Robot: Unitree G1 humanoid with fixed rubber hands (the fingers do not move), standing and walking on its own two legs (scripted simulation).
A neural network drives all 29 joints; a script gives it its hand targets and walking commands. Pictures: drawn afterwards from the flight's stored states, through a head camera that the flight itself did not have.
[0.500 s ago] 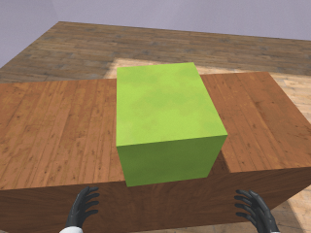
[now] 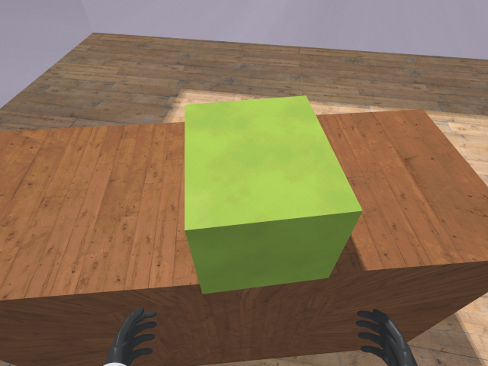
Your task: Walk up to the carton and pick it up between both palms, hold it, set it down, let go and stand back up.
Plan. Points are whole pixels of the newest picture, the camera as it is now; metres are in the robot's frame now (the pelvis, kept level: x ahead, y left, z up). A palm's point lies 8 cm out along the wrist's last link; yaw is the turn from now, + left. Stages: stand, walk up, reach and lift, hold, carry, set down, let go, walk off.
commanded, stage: set down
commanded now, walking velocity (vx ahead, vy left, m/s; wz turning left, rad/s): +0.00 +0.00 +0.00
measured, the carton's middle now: (256, 190) +0.41 +0.01 +0.04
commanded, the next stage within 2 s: let go in 0.52 s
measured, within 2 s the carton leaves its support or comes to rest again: neither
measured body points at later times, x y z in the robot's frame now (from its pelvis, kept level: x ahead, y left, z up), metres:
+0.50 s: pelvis -0.01 +0.00 +0.00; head -0.01 +0.01 +0.45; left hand +0.16 +0.23 -0.09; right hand +0.16 -0.23 -0.09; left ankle -0.02 +0.11 -0.75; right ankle -0.01 -0.12 -0.75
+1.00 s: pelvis -0.01 +0.00 +0.00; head -0.02 +0.01 +0.45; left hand +0.16 +0.23 -0.09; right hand +0.16 -0.22 -0.09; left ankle -0.02 +0.11 -0.75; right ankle -0.01 -0.12 -0.75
